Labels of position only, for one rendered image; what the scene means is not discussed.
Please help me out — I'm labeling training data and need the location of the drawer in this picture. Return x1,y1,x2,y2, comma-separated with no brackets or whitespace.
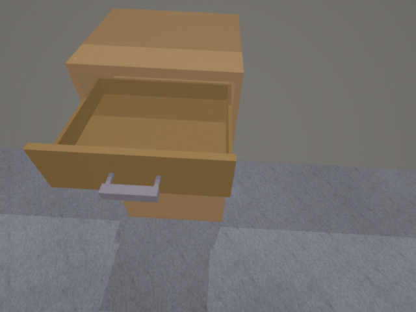
23,77,237,197

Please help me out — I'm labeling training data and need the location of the handle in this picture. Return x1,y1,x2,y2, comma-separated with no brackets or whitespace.
98,173,161,203

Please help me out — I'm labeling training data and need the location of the cabinet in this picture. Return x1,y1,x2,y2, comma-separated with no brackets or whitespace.
65,8,244,222

